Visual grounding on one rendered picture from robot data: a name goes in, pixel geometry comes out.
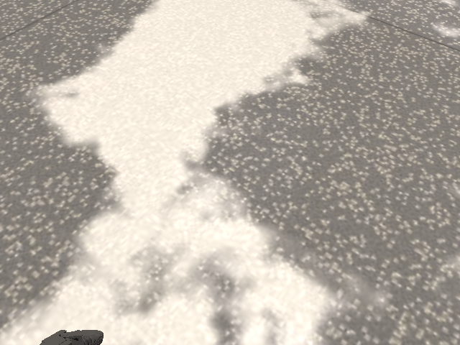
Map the robot left hand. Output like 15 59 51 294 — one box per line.
40 330 104 345

